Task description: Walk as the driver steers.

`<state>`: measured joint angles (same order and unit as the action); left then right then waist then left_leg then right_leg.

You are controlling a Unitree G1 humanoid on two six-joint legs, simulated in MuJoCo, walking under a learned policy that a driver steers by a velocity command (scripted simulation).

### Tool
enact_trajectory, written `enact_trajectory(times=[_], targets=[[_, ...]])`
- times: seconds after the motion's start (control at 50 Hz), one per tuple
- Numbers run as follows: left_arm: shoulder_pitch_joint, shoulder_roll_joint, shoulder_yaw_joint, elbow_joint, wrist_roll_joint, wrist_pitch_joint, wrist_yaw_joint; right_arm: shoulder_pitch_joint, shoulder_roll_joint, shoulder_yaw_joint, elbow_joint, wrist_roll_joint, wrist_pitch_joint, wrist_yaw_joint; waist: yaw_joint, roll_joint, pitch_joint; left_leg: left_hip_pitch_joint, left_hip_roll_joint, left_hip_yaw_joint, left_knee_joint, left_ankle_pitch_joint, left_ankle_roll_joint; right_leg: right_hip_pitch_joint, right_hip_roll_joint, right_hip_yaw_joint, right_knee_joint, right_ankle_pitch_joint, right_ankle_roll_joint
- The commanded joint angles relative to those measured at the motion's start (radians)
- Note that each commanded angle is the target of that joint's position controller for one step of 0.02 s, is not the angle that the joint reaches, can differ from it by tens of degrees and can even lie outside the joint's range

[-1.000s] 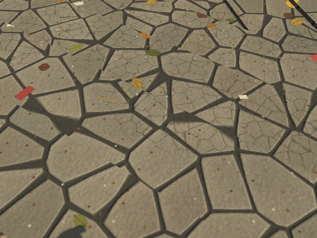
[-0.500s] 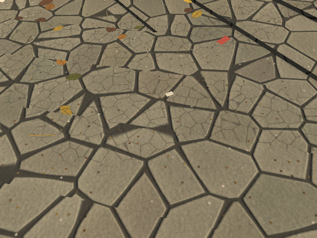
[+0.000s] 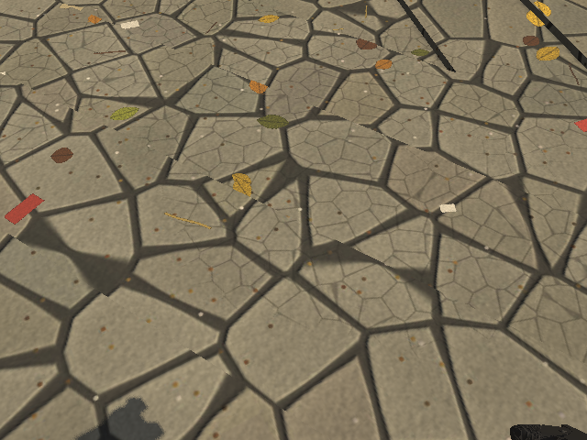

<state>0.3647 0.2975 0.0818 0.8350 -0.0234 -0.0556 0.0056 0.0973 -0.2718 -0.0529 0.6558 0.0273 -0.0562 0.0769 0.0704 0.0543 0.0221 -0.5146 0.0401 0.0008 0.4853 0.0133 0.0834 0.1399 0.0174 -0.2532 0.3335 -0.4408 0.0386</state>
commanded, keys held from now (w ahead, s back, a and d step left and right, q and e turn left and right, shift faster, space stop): w+q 0.28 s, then w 0.06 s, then w+e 0.66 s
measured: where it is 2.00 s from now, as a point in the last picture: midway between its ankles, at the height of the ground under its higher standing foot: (354, 227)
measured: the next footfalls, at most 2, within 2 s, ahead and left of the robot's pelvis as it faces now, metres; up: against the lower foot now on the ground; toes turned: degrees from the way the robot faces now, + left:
left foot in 0.04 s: +0.17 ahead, +0.10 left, -0.04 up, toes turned +2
right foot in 0.46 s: +0.52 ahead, -0.06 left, -0.06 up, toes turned +16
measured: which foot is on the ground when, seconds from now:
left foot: up 0.00-0.02, down 0.04-0.52, up 0.54-0.94, down 0.96-1.00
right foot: down 0.00-0.04, up 0.06-0.44, down 0.46-0.96, up 0.98-1.00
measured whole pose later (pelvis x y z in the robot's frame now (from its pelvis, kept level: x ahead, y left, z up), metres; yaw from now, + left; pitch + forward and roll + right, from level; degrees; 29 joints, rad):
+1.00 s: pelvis +0.64 +0.08 -0.05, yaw -2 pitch +1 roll +0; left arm 0.49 0.27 0.08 0.79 -0.03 -0.04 0.02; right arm 0.02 -0.26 -0.04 0.63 -0.02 -0.14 0.01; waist 0.09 0.01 -0.01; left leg -0.37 -0.03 -0.09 0.42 -0.09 0.00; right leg -0.11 0.11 0.28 0.73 -0.42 -0.01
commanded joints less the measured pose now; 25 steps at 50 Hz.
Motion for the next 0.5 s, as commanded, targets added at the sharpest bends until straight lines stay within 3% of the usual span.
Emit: enact_trajectory(times=[0.02,0.04,0.06,0.08,0.1,0.12,0.14,0.16,0.2,0.26,0.3,0.36,0.4,0.44,0.46,0.48,0.5], targets=[[-0.062,0.188,0.043,-0.055,-0.009,-0.010,0.003,0.184,-0.161,-0.066,-0.027,-0.003,0.001,-0.022,-0.159,-0.094,-0.079,0.317,-0.058,0.033,-0.016,0.003,0.086,-0.152,-0.248,0.103,0.328,0.922,-0.117],[-0.072,0.137,0.027,-0.062,-0.011,-0.026,-0.001,0.315,-0.215,-0.089,0.020,-0.009,0.017,-0.044,-0.220,0.042,-0.113,0.582,0.010,-0.064,-0.035,0.124,0.144,-0.396,-0.131,0.071,0.678,0.475,-0.048],[-0.029,0.026,-0.010,-0.132,0.044,-0.054,-0.016,0.338,-0.293,-0.086,0.007,-0.026,0.016,-0.058,-0.133,0.309,-0.213,0.922,0.194,-0.340,0.117,0.522,0.247,-0.781,-0.003,0.146,1.069,-0.206,-0.005],[0.006,0.102,-0.013,-0.154,0.012,-0.076,-0.023,0.362,-0.271,-0.083,-0.025,-0.020,0.008,-0.053,-0.178,0.149,-0.393,1.002,0.312,-0.547,-0.004,0.220,0.387,-0.900,-0.002,0.313,1.151,-0.185,-0.003],[-0.103,0.147,-0.002,-0.184,-0.025,-0.090,-0.019,0.350,-0.222,-0.079,-0.021,-0.010,0.003,-0.051,-0.197,0.054,-0.312,0.918,0.258,-0.535,-0.105,-0.025,0.341,-0.961,-0.050,0.348,1.063,-0.074,-0.027],[-0.131,0.154,0.001,-0.195,-0.013,-0.087,-0.012,0.255,-0.186,-0.067,-0.027,0.001,-0.004,-0.050,-0.143,-0.007,-0.192,0.764,0.213,-0.467,-0.154,-0.080,0.285,-0.953,-0.098,0.345,0.930,0.032,-0.033],[-0.133,0.149,0.004,-0.183,0.015,-0.077,-0.004,0.184,-0.151,-0.053,-0.046,0.000,-0.006,-0.052,-0.107,-0.050,-0.131,0.638,0.192,-0.454,-0.183,-0.043,0.268,-0.908,-0.121,0.348,0.873,0.074,-0.014],[-0.115,0.150,0.007,-0.187,0.029,-0.068,-0.003,0.150,-0.162,-0.053,-0.057,-0.008,-0.005,-0.054,-0.077,-0.041,-0.091,0.538,0.195,-0.456,-0.206,0.029,0.278,-0.862,-0.129,0.352,0.831,0.089,0.008],[-0.086,0.135,0.004,-0.178,0.040,-0.051,-0.005,0.119,-0.164,-0.050,-0.052,-0.019,-0.009,-0.061,-0.042,-0.024,-0.052,0.387,0.169,-0.390,-0.237,0.113,0.268,-0.783,-0.140,0.338,0.727,0.110,0.038],[-0.203,0.078,-0.021,-0.214,0.049,-0.053,-0.008,0.115,-0.188,-0.056,-0.031,-0.010,-0.010,-0.085,-0.070,-0.009,-0.006,0.226,0.052,-0.234,-0.229,0.166,0.198,-0.685,-0.097,0.287,0.464,0.323,0.056],[-0.239,0.064,-0.027,-0.210,0.047,-0.070,-0.020,0.141,-0.188,-0.057,-0.016,-0.013,-0.005,-0.097,-0.099,0.005,-0.042,0.188,0.008,-0.187,-0.186,0.131,0.151,-0.568,-0.041,0.259,0.343,0.584,0.044],[-0.313,0.074,-0.027,-0.229,0.025,-0.086,-0.039,0.227,-0.155,-0.048,0.032,0.004,-0.009,-0.101,-0.142,0.008,-0.013,0.261,0.034,-0.232,-0.139,-0.068,0.117,-0.577,-0.047,0.302,0.183,0.724,0.000],[-0.326,0.088,-0.022,-0.237,0.016,-0.083,-0.047,0.252,-0.153,-0.049,0.055,0.000,-0.007,-0.105,-0.142,0.037,0.012,0.359,0.076,-0.268,-0.071,-0.114,0.103,-0.620,-0.078,0.343,0.134,0.699,-0.032],[-0.280,0.114,-0.010,-0.227,0.010,-0.075,-0.051,0.253,-0.168,-0.056,0.064,-0.017,-0.002,-0.101,-0.119,0.041,0.017,0.430,0.125,-0.290,-0.010,0.011,0.101,-0.626,-0.074,0.329,0.162,0.546,-0.064],[-0.218,0.131,0.001,-0.211,0.008,-0.071,-0.049,0.242,-0.170,-0.056,0.064,-0.019,0.001,-0.095,-0.084,0.027,-0.003,0.451,0.119,-0.275,0.069,0.149,0.092,-0.568,-0.055,0.306,0.158,0.473,-0.087],[-0.156,0.147,0.013,-0.189,0.016,-0.072,-0.046,0.253,-0.160,-0.051,0.064,-0.014,0.003,-0.086,-0.055,-0.011,-0.052,0.446,0.069,-0.232,0.190,0.299,0.075,-0.447,-0.002,0.252,0.135,0.461,-0.109],[-0.077,0.176,0.023,-0.180,0.041,-0.079,-0.048,0.296,-0.141,-0.045,0.045,-0.005,0.005,-0.081,-0.044,-0.115,-0.165,0.239,-0.033,-0.143,0.399,0.267,0.002,-0.160,-0.084,0.439,0.172,0.506,-0.182]])
Over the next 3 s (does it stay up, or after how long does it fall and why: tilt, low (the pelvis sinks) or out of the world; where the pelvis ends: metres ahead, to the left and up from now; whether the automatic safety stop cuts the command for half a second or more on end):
stays up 1.67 0.00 -0.11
